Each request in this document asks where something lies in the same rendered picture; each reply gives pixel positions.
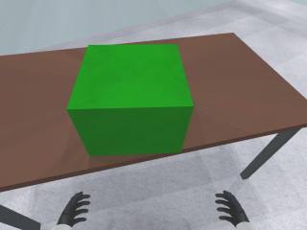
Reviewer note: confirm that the table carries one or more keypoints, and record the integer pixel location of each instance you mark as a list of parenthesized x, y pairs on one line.
[(236, 96)]

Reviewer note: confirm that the left robot hand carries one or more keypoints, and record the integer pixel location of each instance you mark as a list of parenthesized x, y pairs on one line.
[(70, 211)]

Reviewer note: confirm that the right robot hand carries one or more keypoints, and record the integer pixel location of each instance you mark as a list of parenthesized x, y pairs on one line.
[(235, 209)]

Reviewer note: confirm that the carton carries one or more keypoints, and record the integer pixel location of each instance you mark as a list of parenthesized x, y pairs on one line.
[(131, 99)]

